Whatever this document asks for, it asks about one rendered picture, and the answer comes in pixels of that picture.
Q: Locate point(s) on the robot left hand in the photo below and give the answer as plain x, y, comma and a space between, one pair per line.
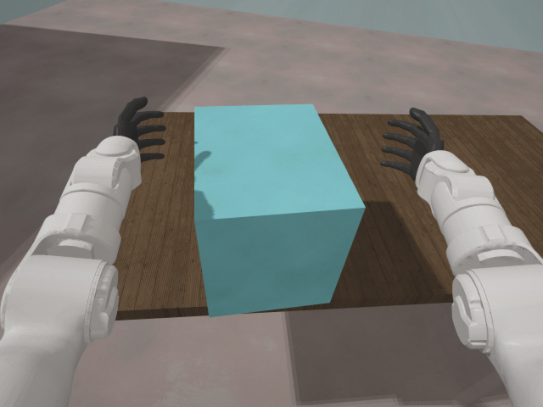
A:
127, 127

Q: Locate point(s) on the robot right upper arm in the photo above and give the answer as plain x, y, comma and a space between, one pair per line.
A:
499, 310

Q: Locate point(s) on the robot left upper arm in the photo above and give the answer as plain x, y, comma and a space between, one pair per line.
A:
57, 305

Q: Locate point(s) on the table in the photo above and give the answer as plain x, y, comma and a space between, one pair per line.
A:
398, 255

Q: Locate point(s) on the robot right hand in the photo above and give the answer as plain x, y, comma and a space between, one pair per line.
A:
427, 141

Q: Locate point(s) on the carton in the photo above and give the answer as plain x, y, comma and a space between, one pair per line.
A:
275, 210

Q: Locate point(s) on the right robot forearm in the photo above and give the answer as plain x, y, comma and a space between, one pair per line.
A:
475, 226

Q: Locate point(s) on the left robot forearm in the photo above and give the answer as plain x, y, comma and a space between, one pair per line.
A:
87, 221

